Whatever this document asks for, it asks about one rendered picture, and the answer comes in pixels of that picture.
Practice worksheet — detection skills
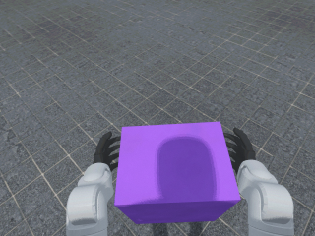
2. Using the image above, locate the right robot forearm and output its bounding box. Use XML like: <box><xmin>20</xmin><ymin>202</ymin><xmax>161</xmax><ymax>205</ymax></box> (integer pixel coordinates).
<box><xmin>236</xmin><ymin>159</ymin><xmax>294</xmax><ymax>236</ymax></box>

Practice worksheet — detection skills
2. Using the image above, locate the carton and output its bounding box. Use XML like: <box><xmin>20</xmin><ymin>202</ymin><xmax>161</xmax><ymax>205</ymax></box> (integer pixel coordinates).
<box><xmin>114</xmin><ymin>121</ymin><xmax>241</xmax><ymax>224</ymax></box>

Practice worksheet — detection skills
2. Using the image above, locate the left robot forearm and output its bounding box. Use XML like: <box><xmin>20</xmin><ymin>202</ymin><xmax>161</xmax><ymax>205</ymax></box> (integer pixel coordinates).
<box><xmin>66</xmin><ymin>162</ymin><xmax>114</xmax><ymax>236</ymax></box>

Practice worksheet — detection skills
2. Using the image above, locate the right robot hand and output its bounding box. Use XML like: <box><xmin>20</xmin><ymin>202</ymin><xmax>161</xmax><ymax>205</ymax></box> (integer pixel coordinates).
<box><xmin>223</xmin><ymin>128</ymin><xmax>256</xmax><ymax>174</ymax></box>

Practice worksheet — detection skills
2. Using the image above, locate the left robot hand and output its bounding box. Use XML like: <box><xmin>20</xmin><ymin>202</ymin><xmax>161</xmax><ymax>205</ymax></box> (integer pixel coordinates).
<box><xmin>93</xmin><ymin>131</ymin><xmax>121</xmax><ymax>172</ymax></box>

